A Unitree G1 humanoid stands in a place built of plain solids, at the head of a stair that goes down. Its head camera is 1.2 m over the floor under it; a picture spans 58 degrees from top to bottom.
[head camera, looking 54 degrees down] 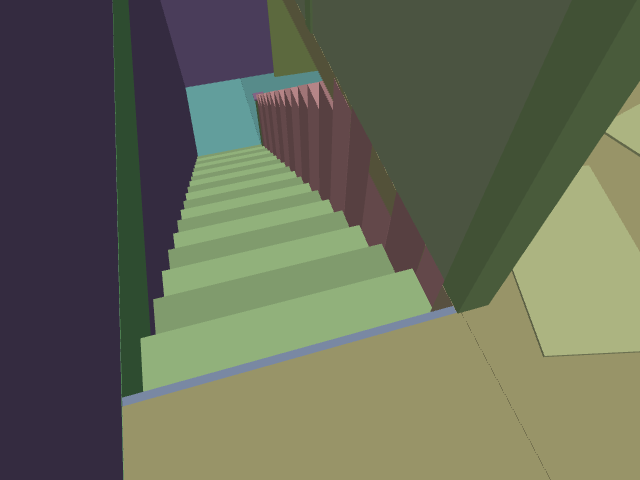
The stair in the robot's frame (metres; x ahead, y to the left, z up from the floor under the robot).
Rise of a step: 0.18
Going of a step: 0.26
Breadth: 1.00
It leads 16 degrees to the left of straight ahead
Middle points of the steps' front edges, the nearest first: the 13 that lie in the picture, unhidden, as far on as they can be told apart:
0.49 0.06 0.00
0.74 0.13 -0.18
0.98 0.20 -0.37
1.23 0.28 -0.55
1.48 0.35 -0.74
1.73 0.42 -0.92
1.98 0.50 -1.11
2.23 0.57 -1.29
2.48 0.64 -1.48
2.73 0.71 -1.66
2.98 0.79 -1.85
3.23 0.86 -2.03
3.48 0.93 -2.22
